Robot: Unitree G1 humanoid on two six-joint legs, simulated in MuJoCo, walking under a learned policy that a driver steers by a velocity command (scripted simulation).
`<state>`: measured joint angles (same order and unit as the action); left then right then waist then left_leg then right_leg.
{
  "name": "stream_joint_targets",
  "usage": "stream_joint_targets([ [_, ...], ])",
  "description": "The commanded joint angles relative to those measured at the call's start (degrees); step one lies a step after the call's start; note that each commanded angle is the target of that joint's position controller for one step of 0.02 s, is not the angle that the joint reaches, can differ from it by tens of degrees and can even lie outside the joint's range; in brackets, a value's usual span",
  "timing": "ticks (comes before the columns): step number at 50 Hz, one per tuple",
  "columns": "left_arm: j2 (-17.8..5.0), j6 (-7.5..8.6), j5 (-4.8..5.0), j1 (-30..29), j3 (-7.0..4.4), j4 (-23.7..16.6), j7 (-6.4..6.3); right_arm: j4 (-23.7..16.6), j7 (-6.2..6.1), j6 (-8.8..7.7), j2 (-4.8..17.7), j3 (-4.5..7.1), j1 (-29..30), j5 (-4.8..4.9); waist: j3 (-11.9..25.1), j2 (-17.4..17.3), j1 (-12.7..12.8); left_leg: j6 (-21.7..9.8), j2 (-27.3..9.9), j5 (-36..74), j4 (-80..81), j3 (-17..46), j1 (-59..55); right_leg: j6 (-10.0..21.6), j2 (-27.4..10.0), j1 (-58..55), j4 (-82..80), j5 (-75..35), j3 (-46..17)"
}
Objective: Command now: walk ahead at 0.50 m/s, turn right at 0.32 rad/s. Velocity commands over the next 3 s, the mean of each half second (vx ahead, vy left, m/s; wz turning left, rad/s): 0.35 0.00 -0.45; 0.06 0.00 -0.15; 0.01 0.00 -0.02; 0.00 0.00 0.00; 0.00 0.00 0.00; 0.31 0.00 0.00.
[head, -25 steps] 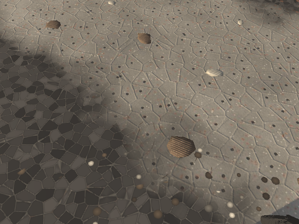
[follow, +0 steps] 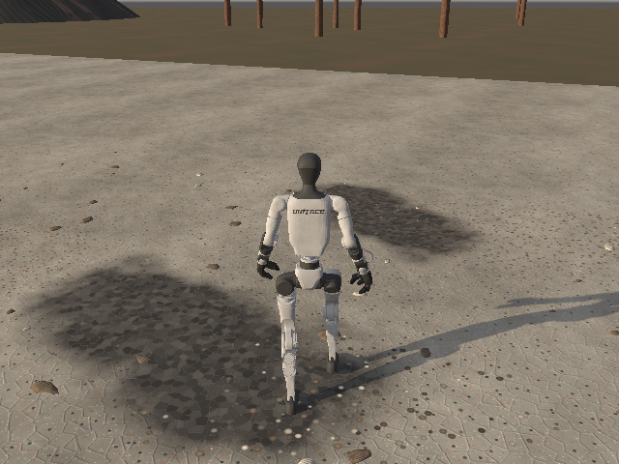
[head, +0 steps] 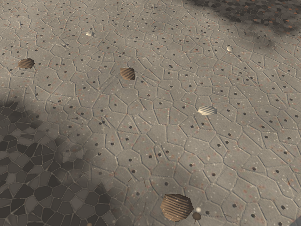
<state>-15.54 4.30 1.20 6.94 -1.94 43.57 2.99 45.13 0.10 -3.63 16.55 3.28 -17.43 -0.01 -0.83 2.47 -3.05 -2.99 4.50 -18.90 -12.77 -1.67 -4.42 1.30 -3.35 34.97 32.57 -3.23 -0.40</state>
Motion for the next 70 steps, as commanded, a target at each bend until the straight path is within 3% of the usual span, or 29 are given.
stream_joint_targets([
  [1,-6.2,1.02,-0.24,-4.8,-1.65,-5.9,0.86,-1.5,-0.86,0.48,10.1,2.88,-0.5,0.27,-1.3,-6.6,0.5,-5.9,-18.6,43.0,-4.7,2.0,-2.9,2.9,1.9,0.5,-0.9,7.4,1.6],
  [3,-10.0,0.57,-0.56,6.9,-3.89,-3.3,0.33,-2.2,-1.63,1.51,10.5,2.79,1.3,0.21,6.6,-6.4,7.0,-3.1,-15.4,59.3,-21.8,-1.9,-0.4,5.7,6.8,-16.3,-2.4,8.0,5.2],
  [4,-14.0,0.23,-0.53,15.6,-5.27,-2.1,-0.34,-3.4,-2.24,1.42,9.0,1.95,0.2,-0.62,12.8,-1.4,10.2,-0.7,-13.3,45.9,-38.3,-3.5,11.9,9.2,0.0,-33.2,-1.9,5.1,-6.0],
  [5,-18.6,0.39,0.13,18.0,-6.21,-1.9,-0.41,-5.2,-1.02,-0.07,1.9,-0.39,-7.1,-1.74,19.4,13.1,5.4,3.8,-0.7,-2.4,-59.6,-0.9,37.6,21.0,-13.9,-54.4,-6.4,15.7,-37.0],
  [6,-12.8,0.34,0.56,19.6,-4.79,-1.9,-0.49,-4.6,-0.10,-1.97,5.5,-0.03,-2.8,-0.30,22.4,8.3,9.2,3.2,-0.6,-12.5,-65.7,8.3,45.6,20.9,-14.8,-58.6,-14.2,24.8,-46.5],
  [7,-11.1,0.29,0.01,16.7,-4.21,-2.5,-0.88,-6.7,0.63,-3.38,8.2,0.60,2.8,1.78,14.0,5.5,9.9,2.0,-3.9,-8.1,-65.3,9.0,49.9,18.0,-13.5,-52.8,-15.5,24.1,-38.6],
  [8,-10.5,0.18,-0.35,13.4,-4.00,-3.5,-1.15,-7.6,0.53,-4.16,7.8,0.30,6.2,1.52,9.3,-0.5,8.6,1.5,-6.3,-4.0,-61.2,8.2,48.7,16.2,-11.3,-45.0,-15.8,19.9,-32.6],
  [9,-9.4,0.05,-0.53,10.4,-3.61,-4.2,-1.30,-7.9,0.26,-4.39,7.8,0.57,7.6,0.18,5.2,-2.9,6.6,1.9,-7.9,-1.7,-55.9,7.6,46.6,15.7,-9.6,-37.3,-16.7,13.2,-28.3],
  [10,-8.6,0.05,-1.28,8.2,-3.18,-5.2,-1.57,-8.2,0.00,-3.97,8.2,0.98,7.4,-0.54,3.6,-1.4,4.6,2.6,-8.7,-0.6,-53.5,7.6,42.6,15.4,-8.0,-32.0,-17.4,3.0,-25.0],
  [13,-9.7,-0.37,-1.25,6.4,-3.58,-6.1,-2.39,-7.8,-0.61,-2.10,6.2,0.76,4.1,-1.19,3.0,-0.4,1.7,6.0,-8.2,-0.9,-46.6,5.5,37.7,15.7,-5.8,-23.8,-16.4,-22.0,-17.2],
  [15,-11.6,-1.01,-0.82,6.8,-4.27,-5.8,-3.21,-8.1,-1.11,-1.25,4.8,0.25,5.7,-1.26,3.6,0.1,1.9,7.7,-6.2,4.5,-39.0,4.0,35.5,14.2,-3.3,-20.4,-15.4,-26.3,-13.3],
  [18,-11.4,-2.94,0.16,8.2,-4.47,-5.0,-4.42,-8.8,-0.98,-0.82,3.8,-0.10,10.3,-0.82,5.8,2.3,3.9,8.2,-3.0,16.7,-27.9,3.8,30.3,10.1,0.1,-18.6,-12.9,-20.8,-11.6],
  [21,-10.6,-4.37,0.16,9.7,-4.31,-4.4,-5.12,-9.8,-0.33,-0.82,4.5,0.11,14.2,-0.27,6.2,3.4,5.4,7.8,-1.7,20.0,-20.4,5.4,29.4,8.4,-0.6,-21.7,-10.3,-12.0,-15.6],
  [25,-8.1,-4.63,-0.61,7.3,-3.48,-5.1,-5.48,-8.6,0.20,-2.16,6.2,1.16,10.2,-1.18,6.2,4.1,2.6,3.8,-3.6,23.5,-11.3,6.2,24.2,6.2,-1.3,-26.5,-1.3,-7.6,-20.1],
  [26,-6.2,-4.28,-1.20,8.1,-2.81,-5.6,-5.28,-8.7,-0.13,-2.65,7.8,1.40,8.7,-2.15,8.9,1.3,2.4,1.3,-8.4,35.5,-10.0,9.2,16.7,4.2,1.9,-24.7,4.7,-3.0,-18.4],
  [27,-3.9,-3.73,-2.06,13.8,-1.99,-5.7,-5.06,-9.5,-0.58,-2.50,10.5,1.57,7.7,-3.49,13.8,-9.4,5.0,-5.5,-19.2,59.0,-13.6,20.1,3.4,1.3,7.5,-16.0,15.9,20.7,-14.3],
  [28,-4.9,-3.82,-1.20,19.1,-1.64,-4.8,-4.81,-7.9,-0.44,-1.41,8.4,1.46,4.9,-3.17,18.3,-18.9,5.3,-14.9,-28.3,57.8,-12.5,33.5,-2.5,-1.8,10.4,-8.4,26.3,44.4,-11.0],
  [29,-9.1,-4.55,-0.94,18.8,-2.60,-3.5,-4.75,-8.1,-0.12,-0.85,5.4,0.63,5.8,-1.15,16.4,-12.6,4.9,-14.9,-27.5,42.3,-10.8,35.8,1.4,-3.5,7.2,-6.8,31.0,43.5,-11.7],
  [30,-10.6,-5.71,-0.71,13.5,-3.26,-3.7,-5.02,-8.4,0.01,-0.24,4.2,0.19,7.5,-0.74,12.3,-8.4,3.5,-12.2,-23.9,32.1,-10.0,31.1,5.0,-4.9,6.1,-5.3,33.6,40.2,-10.6],
  [31,-10.1,-6.86,-0.69,11.2,-3.38,-3.7,-5.32,-8.5,0.20,0.36,4.0,-0.19,9.5,-0.88,9.3,-6.9,3.6,-10.3,-21.4,24.9,-8.4,27.3,9.4,-5.6,5.4,-5.3,33.4,38.0,-9.4],
  [33,-8.0,-7.92,-0.86,10.2,-2.99,-3.7,-5.38,-8.3,0.28,1.33,4.8,-0.21,13.4,-1.32,4.9,-8.9,5.2,-8.2,-17.0,16.1,-4.8,21.0,18.8,-6.3,3.4,-10.0,26.0,33.6,-7.2],
  [36,-4.1,-7.15,-1.27,10.1,-1.69,-2.6,-5.08,-7.1,-0.01,2.12,4.9,0.05,13.2,-1.28,5.7,-11.9,4.3,-7.7,-13.4,16.6,-4.7,15.1,20.4,-6.2,3.3,-17.7,12.2,30.1,-2.9],
  [40,-4.5,-6.55,-1.59,10.5,-1.91,-0.9,-4.49,-5.6,-0.32,2.62,4.8,-0.20,11.8,-0.20,6.6,-10.4,4.9,-6.3,-13.1,6.9,-6.2,14.7,21.3,-3.2,3.8,-26.5,-5.5,14.9,-1.1],
  [42,-7.7,-6.38,-2.93,8.0,-2.11,-2.6,-4.67,-4.5,0.04,2.01,3.4,-0.86,9.8,-0.93,4.7,-5.4,3.6,-0.8,-10.3,-2.4,-8.4,12.1,26.1,0.2,-2.5,-28.9,-8.3,11.0,-7.8],
  [43,-9.2,-6.22,-2.52,7.3,-2.65,-1.1,-4.49,-4.7,0.22,1.83,2.5,-0.79,9.1,-1.21,2.5,3.1,1.1,1.7,-5.7,-2.4,-9.7,6.2,22.8,2.4,-2.3,-20.9,-8.3,21.3,-8.5],
  [45,-4.5,-5.09,-2.80,5.8,-1.36,-1.2,-4.18,-4.1,0.12,1.75,2.5,-0.76,11.1,-1.39,0.9,2.9,2.1,3.0,-5.1,4.4,-13.2,5.3,17.1,1.6,-1.4,-15.2,-11.3,27.8,-8.3],
  [49,-5.2,-3.33,-2.08,7.5,-1.37,-0.1,-4.36,-2.1,-0.48,2.03,2.7,-0.50,9.4,-0.82,1.0,0.4,2.5,1.5,-5.8,12.4,-14.4,6.0,16.3,-0.3,-0.1,-17.5,-8.6,17.4,-6.7],
  [57,-4.3,-3.31,-1.68,8.9,-1.01,2.2,-4.57,1.9,-1.11,2.85,3.0,-0.08,9.1,-0.31,1.6,-2.2,2.9,2.1,-6.1,18.7,-15.2,6.2,14.1,-0.2,0.9,-19.7,-7.5,10.6,-5.5],
  [70,-3.4,-3.02,-1.54,9.3,-0.66,7.9,-4.51,9.1,-2.31,4.19,3.4,0.34,9.9,-0.02,0.7,-2.0,2.7,2.5,-6.1,19.1,-14.2,6.1,12.2,-0.3,1.8,-21.2,-9.4,8.8,-4.0],
])
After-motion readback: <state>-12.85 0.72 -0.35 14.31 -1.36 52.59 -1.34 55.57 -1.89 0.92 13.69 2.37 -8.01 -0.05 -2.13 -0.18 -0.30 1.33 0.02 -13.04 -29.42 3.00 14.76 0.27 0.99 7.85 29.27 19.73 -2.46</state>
